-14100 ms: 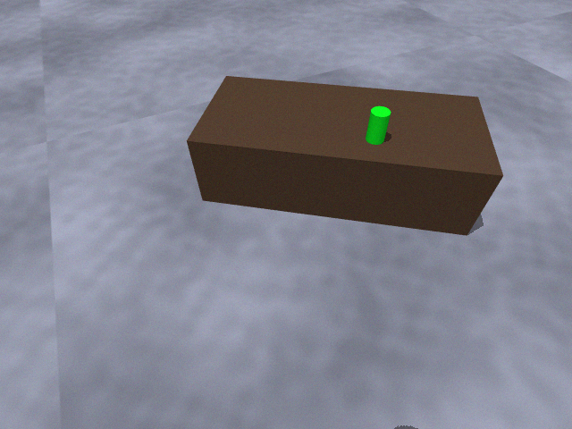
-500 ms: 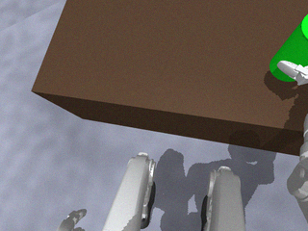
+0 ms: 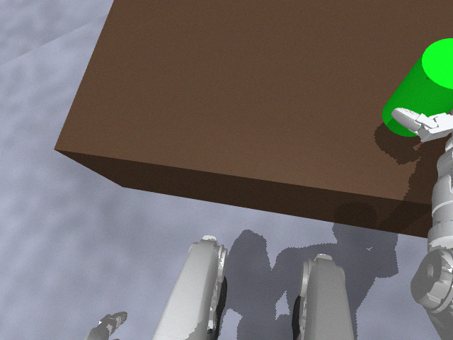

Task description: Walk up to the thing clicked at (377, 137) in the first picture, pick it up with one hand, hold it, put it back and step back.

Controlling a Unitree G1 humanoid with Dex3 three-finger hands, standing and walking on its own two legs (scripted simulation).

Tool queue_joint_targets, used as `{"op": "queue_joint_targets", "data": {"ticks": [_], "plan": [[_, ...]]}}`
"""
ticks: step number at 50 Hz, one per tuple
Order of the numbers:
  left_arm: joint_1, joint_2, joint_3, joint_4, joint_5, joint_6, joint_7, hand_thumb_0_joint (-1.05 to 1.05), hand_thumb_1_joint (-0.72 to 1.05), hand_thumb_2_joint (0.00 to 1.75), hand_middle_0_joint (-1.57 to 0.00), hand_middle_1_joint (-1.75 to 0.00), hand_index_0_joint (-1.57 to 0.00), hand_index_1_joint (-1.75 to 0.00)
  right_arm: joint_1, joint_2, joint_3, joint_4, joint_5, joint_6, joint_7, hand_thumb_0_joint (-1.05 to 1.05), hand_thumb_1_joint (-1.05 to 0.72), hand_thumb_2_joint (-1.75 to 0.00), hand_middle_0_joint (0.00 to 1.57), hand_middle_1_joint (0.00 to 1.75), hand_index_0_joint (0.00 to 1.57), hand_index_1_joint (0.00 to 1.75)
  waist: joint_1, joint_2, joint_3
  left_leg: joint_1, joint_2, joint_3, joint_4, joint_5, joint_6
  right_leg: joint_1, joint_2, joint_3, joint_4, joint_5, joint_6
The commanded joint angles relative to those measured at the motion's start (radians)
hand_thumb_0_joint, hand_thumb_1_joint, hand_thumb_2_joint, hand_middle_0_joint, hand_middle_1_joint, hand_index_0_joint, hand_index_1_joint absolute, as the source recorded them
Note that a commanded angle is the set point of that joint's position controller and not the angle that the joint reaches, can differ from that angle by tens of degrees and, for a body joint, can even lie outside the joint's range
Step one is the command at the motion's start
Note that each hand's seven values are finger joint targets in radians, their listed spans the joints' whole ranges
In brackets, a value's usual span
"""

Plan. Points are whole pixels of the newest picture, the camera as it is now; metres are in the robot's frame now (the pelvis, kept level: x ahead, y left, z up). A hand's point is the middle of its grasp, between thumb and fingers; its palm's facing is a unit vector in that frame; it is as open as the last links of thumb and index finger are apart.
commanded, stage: lift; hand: right
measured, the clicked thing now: (427, 93) +0.52 -0.22 +0.02
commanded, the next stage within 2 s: hold in 1.48 s
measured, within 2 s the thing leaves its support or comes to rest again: neither
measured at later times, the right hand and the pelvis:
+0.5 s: hand out of the picture +0.44 -0.22 +0.13, palm faces +0.27 +0.96 -0.01, open 11.0 cm; pelvis +0.02 +0.00 +0.10, yaw -2 degrees
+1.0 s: hand out of the picture +0.41 -0.20 +0.20, palm faces +0.25 +0.97 -0.01, open 11.0 cm; pelvis +0.04 +0.00 +0.17, yaw -2 degrees
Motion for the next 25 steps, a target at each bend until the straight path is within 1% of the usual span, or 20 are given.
{"op": "queue_joint_targets", "data": {"ticks": [1, 2, 5, 6, 7, 8, 9, 10, 11, 12, 13, 14, 15, 17, 20, 21, 22, 23, 24, 25], "plan": [[0.172, 0.191, 0.083, -0.043, -0.008, -0.018, 0.018, 0.00, 0.92, 0.89, -0.20, -0.31, -0.21, -0.30, -0.402, -0.249, -0.017, -0.318, 0.037, -0.102, -0.013, 0.00, -0.06, -1.29, 1.26, 1.42, 1.31, 1.42, -0.012, -0.188, -0.713, 0.424, -0.024, 0.036, -0.219, 0.305, 0.077, 0.569, 0.014, -0.028, -0.273, 0.374, -0.034], [0.173, 0.190, 0.086, -0.048, -0.008, -0.018, 0.018, 0.00, 0.91, 0.89, -0.20, -0.31, -0.21, -0.30, -0.395, -0.258, -0.028, -0.348, 0.038, -0.103, -0.018, 0.00, -0.07, -1.30, 1.27, 1.43, 1.32, 1.43, -0.020, -0.183, -0.723, 0.466, -0.022, 0.031, -0.224, 0.343, 0.076, 0.565, 0.016, -0.034, -0.278, 0.401, -0.035], [0.175, 0.187, 0.087, -0.031, -0.012, -0.021, 0.018, 0.00, 0.92, 0.89, -0.20, -0.31, -0.21, -0.30, -0.340, -0.210, 0.002, -0.339, 0.041, -0.096, -0.020, 0.00, -0.05, -1.29, 1.27, 1.43, 1.31, 1.43, -0.027, -0.193, -0.676, 0.435, -0.025, 0.038, -0.246, 0.327, 0.080, 0.634, 0.011, -0.021, -0.321, 0.424, -0.029], [0.156, 0.203, 0.102, -0.061, -0.012, -0.024, 0.021, 0.00, 0.92, 0.88, -0.20, -0.31, -0.21, -0.30, -0.379, -0.233, -0.001, -0.462, 0.046, -0.105, -0.021, 0.00, -0.06, -1.28, 1.26, 1.42, 1.30, 1.42, -0.033, -0.231, -0.735, 0.476, -0.023, 0.033, -0.266, 0.335, 0.080, 0.678, 0.013, -0.026, -0.332, 0.426, -0.028], [0.167, 0.184, 0.090, -0.034, -0.014, -0.023, 0.018, 0.00, 0.91, 0.89, -0.20, -0.31, -0.21, -0.30, -0.280, -0.171, 0.021, -0.298, 0.037, -0.086, -0.022, 0.00, -0.02, -1.27, 1.25, 1.41, 1.29, 1.41, -0.018, -0.170, -0.644, 0.439, -0.027, 0.045, -0.272, 0.308, 0.079, 0.671, 0.009, -0.011, -0.352, 0.410, -0.027], [0.158, 0.185, 0.093, -0.044, -0.016, -0.026, 0.020, 0.00, 0.92, 0.89, -0.20, -0.31, -0.21, -0.30, -0.300, -0.168, 0.029, -0.398, 0.048, -0.094, -0.019, 0.00, -0.04, -1.26, 1.25, 1.40, 1.29, 1.40, -0.034, -0.185, -0.635, 0.453, -0.025, 0.037, -0.285, 0.311, 0.081, 0.672, 0.008, -0.014, -0.363, 0.402, -0.027], [0.157, 0.180, 0.092, -0.038, -0.017, -0.027, 0.022, 0.00, 0.92, 0.89, -0.20, -0.31, -0.21, -0.30, -0.277, -0.176, 0.022, -0.387, 0.050, -0.094, -0.022, 0.00, -0.04, -1.27, 1.25, 1.41, 1.29, 1.41, -0.036, -0.177, -0.644, 0.475, -0.026, 0.035, -0.303, 0.316, 0.079, 0.684, 0.009, -0.021, -0.370, 0.403, -0.030], [0.148, 0.190, 0.101, -0.058, -0.016, -0.031, 0.023, 0.00, 0.91, 0.89, -0.20, -0.31, -0.21, -0.30, -0.321, -0.191, 0.021, -0.495, 0.057, -0.102, -0.022, 0.00, -0.02, -1.28, 1.25, 1.42, 1.29, 1.42, -0.048, -0.211, -0.695, 0.522, -0.022, 0.029, -0.314, 0.332, 0.080, 0.713, 0.011, -0.023, -0.385, 0.412, -0.027], [0.158, 0.169, 0.090, -0.039, -0.018, -0.032, 0.022, 0.00, 0.91, 0.89, -0.20, -0.31, -0.20, -0.30, -0.231, -0.124, 0.046, -0.372, 0.058, -0.089, -0.023, 0.00, -0.01, -1.27, 1.25, 1.41, 1.29, 1.41, -0.032, -0.145, -0.637, 0.527, -0.028, 0.037, -0.330, 0.343, 0.077, 0.701, 0.010, -0.025, -0.392, 0.424, -0.032], [0.142, 0.175, 0.098, -0.057, -0.021, -0.036, 0.022, 0.00, 0.91, 0.89, -0.20, -0.31, -0.21, -0.30, -0.265, -0.132, 0.054, -0.511, 0.069, -0.094, -0.024, 0.00, -0.01, -1.27, 1.24, 1.41, 1.29, 1.41, -0.049, -0.186, -0.656, 0.563, -0.024, 0.031, -0.350, 0.330, 0.079, 0.717, 0.014, -0.028, -0.420, 0.396, -0.028], [0.148, 0.176, 0.099, -0.056, -0.023, -0.038, 0.023, 0.00, 0.91, 0.89, -0.20, -0.31, -0.21, -0.30, -0.213, -0.118, 0.046, -0.433, 0.067, -0.083, -0.033, 0.00, 0.01, -1.28, 1.25, 1.42, 1.29, 1.42, -0.042, -0.144, -0.634, 0.584, -0.027, 0.035, -0.367, 0.327, 0.077, 0.715, 0.015, -0.025, -0.436, 0.386, -0.031], [0.128, 0.181, 0.106, -0.076, -0.027, -0.044, 0.024, 0.00, 0.90, 0.89, -0.20, -0.30, -0.20, -0.30, -0.207, -0.120, 0.057, -0.522, 0.073, -0.087, -0.035, 0.00, 0.00, -1.29, 1.26, 1.43, 1.31, 1.43, -0.060, -0.159, -0.659, 0.636, -0.024, 0.031, -0.385, 0.336, 0.076, 0.731, 0.017, -0.030, -0.456, 0.381, -0.031], [0.136, 0.166, 0.097, -0.062, -0.029, -0.044, 0.027, 0.00, 0.91, 0.89, -0.20, -0.30, -0.20, -0.30, -0.175, -0.115, 0.050, -0.458, 0.070, -0.081, -0.042, 0.00, 0.00, -1.29, 1.26, 1.44, 1.31, 1.44, -0.052, -0.111, -0.623, 0.650, -0.028, 0.032, -0.406, 0.333, 0.073, 0.719, 0.018, -0.035, -0.464, 0.372, -0.036], [0.113, 0.170, 0.104, -0.077, -0.031, -0.053, 0.030, 0.00, 0.90, 0.90, -0.20, -0.30, -0.20, -0.30, -0.116, -0.085, 0.072, -0.522, 0.078, -0.081, -0.050, 0.00, 0.01, -1.30, 1.26, 1.44, 1.31, 1.44, -0.073, -0.127, -0.594, 0.681, -0.028, 0.028, -0.442, 0.315, 0.073, 0.747, 0.020, -0.040, -0.506, 0.345, -0.033], [0.104, 0.156, 0.099, -0.073, -0.037, -0.064, 0.038, 0.00, 0.89, 0.90, -0.19, -0.30, -0.20, -0.30, -0.106, -0.060, 0.106, -0.590, 0.081, -0.080, -0.069, 0.00, 0.00, -1.31, 1.25, 1.44, 1.31, 1.44, -0.074, -0.111, -0.543, 0.734, -0.030, 0.024, -0.511, 0.273, 0.071, 0.787, 0.020, -0.048, -0.570, 0.285, -0.034], [0.111, 0.158, 0.103, -0.071, -0.037, -0.072, 0.041, 0.00, 0.89, 0.90, -0.19, -0.30, -0.19, -0.30, -0.054, -0.002, 0.137, -0.553, 0.085, -0.072, -0.070, 0.00, 0.00, -1.30, 1.25, 1.44, 1.30, 1.44, -0.060, -0.073, -0.527, 0.756, -0.031, 0.025, -0.530, 0.300, 0.069, 0.804, 0.020, -0.050, -0.577, 0.311, -0.037], [0.105, 0.151, 0.100, -0.062, -0.036, -0.077, 0.042, 0.00, 0.88, 0.91, -0.19, -0.30, -0.19, -0.30, -0.052, -0.014, 0.126, -0.589, 0.091, -0.076, -0.075, 0.00, 0.02, -1.30, 1.25, 1.44, 1.30, 1.44, -0.072, -0.091, -0.509, 0.764, -0.031, 0.024, -0.536, 0.313, 0.069, 0.814, 0.020, -0.052, -0.589, 0.326, -0.035], [0.115, 0.149, 0.105, -0.059, -0.034, -0.082, 0.044, 0.00, 0.88, 0.91, -0.19, -0.30, -0.19, -0.30, -0.032, 0.020, 0.154, -0.606, 0.091, -0.076, -0.075, 0.00, 0.03, -1.30, 1.25, 1.44, 1.30, 1.44, -0.065, -0.087, -0.519, 0.799, -0.031, 0.021, -0.550, 0.354, 0.067, 0.837, 0.021, -0.055, -0.594, 0.368, -0.036], [0.103, 0.144, 0.098, -0.054, -0.036, -0.086, 0.046, 0.00, 0.88, 0.91, -0.19, -0.30, -0.19, -0.30, -0.024, 0.007, 0.143, -0.590, 0.092, -0.074, -0.083, 0.00, 0.05, -1.31, 1.25, 1.45, 1.30, 1.45, -0.068, -0.081, -0.468, 0.801, -0.032, 0.023, -0.569, 0.342, 0.066, 0.838, 0.020, -0.058, -0.614, 0.355, -0.036], [0.107, 0.141, 0.101, -0.054, -0.036, -0.090, 0.048, 0.00, 0.88, 0.91, -0.19, -0.30, -0.19, -0.30, 0.000, 0.026, 0.160, -0.574, 0.087, -0.072, -0.085, 0.00, 0.04, -1.30, 1.24, 1.44, 1.30, 1.44, -0.066, -0.068, -0.449, 0.822, -0.032, 0.019, -0.585, 0.360, 0.065, 0.845, 0.019, -0.060, -0.625, 0.370, -0.038]]}}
